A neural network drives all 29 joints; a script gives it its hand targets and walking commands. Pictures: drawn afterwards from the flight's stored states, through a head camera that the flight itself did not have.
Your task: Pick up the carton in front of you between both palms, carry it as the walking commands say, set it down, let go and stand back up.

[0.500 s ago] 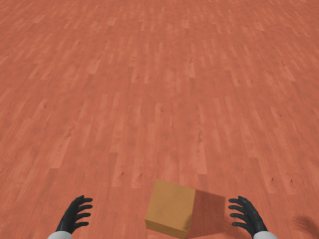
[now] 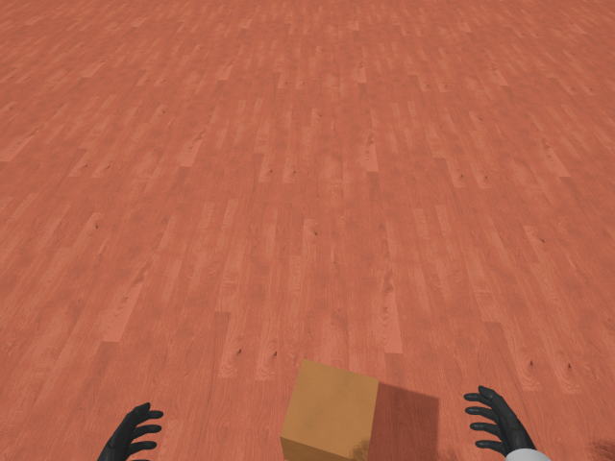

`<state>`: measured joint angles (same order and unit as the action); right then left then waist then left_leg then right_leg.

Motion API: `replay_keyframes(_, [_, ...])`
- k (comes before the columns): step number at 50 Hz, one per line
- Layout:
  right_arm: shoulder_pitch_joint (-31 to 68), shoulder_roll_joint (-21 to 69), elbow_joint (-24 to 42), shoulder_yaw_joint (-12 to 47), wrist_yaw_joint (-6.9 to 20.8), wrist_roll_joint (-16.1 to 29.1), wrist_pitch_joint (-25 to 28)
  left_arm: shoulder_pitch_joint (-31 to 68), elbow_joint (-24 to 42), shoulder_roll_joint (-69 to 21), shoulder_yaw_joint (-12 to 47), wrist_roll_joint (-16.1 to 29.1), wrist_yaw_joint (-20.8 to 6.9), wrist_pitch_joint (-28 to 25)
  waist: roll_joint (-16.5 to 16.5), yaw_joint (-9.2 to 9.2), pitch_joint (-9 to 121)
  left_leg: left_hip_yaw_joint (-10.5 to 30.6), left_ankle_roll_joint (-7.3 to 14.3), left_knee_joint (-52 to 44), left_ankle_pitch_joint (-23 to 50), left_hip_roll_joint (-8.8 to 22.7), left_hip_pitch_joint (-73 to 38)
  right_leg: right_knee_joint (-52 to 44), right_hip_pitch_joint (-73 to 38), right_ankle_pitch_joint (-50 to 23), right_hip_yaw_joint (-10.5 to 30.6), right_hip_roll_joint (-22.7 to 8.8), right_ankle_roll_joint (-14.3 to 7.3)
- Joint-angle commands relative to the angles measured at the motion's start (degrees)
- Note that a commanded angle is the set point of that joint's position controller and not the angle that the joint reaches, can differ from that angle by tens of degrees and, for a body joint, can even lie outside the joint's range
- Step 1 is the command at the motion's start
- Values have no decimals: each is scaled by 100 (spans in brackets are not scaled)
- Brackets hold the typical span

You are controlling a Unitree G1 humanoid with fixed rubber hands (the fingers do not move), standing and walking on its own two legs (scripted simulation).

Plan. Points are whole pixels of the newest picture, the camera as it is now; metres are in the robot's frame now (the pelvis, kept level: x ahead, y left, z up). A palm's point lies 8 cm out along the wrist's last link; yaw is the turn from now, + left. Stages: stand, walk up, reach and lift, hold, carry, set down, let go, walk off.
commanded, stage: stand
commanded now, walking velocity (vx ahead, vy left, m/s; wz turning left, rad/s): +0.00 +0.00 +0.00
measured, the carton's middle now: (329, 421) +0.35 -0.05 -0.64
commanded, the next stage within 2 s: none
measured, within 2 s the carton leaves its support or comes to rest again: neither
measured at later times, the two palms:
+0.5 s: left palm out of the picture +0.12 +0.28 -0.08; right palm out of the picture +0.15 -0.30 -0.09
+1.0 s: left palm out of the picture +0.09 +0.29 -0.09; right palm out of the picture +0.12 -0.31 -0.10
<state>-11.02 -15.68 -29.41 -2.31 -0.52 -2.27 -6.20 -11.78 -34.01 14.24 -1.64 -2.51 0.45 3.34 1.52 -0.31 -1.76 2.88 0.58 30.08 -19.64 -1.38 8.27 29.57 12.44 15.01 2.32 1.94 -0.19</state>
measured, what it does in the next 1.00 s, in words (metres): stands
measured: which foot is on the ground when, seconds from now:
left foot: down 0.00-1.00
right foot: down 0.00-1.00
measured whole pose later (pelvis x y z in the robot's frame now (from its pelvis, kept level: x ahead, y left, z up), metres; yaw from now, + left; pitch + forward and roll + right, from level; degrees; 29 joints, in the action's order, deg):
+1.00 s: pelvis +0.00 -0.02 +0.01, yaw +2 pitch -2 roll +0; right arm -9.7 -21.9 -52.5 0.0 -1.5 -1.5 0.7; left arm -7.5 -56.1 20.3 -1.6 -1.3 0.6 -0.3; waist 1.7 0.6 -1.2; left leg 4.4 -0.6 21.9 -15.3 -0.5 4.3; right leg 22.6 8.4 11.9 0.3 1.9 -1.4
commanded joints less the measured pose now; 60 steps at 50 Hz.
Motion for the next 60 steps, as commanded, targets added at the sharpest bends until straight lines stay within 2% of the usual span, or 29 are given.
replay_keyframes(1, [269,-827,73,-253,-27,-37,448,276,127,987,-333,-71,58,-255,-131,24,132,329,-49,-514,-37,325,425,-649,331,357,341,-429,-11])
replay_keyframes(8, [183,-1037,-454,-178,-61,-19,616,209,-355,1134,-335,-11,56,-370,-211,46,491,393,-52,-388,1379,426,157,-447,-115,-1238,353,-542,-105])
replay_keyframes(20, [93,-1251,-1064,-52,-130,22,689,266,-934,1375,-297,49,90,-404,-143,58,425,458,-44,-467,1898,509,91,-474,-501,-1854,381,-647,-123])
replay_keyframes(28, [170,-1321,-1339,-10,-151,48,710,419,-1244,1407,-258,79,80,-406,-101,72,381,485,-40,-637,1927,562,50,-592,-656,-1852,395,-672,-115])
replay_keyframes(43, [293,-1454,-1876,30,-134,72,744,622,-1794,1519,-202,114,47,-419,-115,88,210,546,-6,-1065,1520,646,30,-954,-706,-1350,458,-723,-110])
replay_keyframes(60, [346,-1561,-2276,68,-102,95,763,697,-2164,1657,-142,143,18,-430,-114,94,133,581,23,-1259,1262,677,47,-1136,-691,-1038,518,-761,-126])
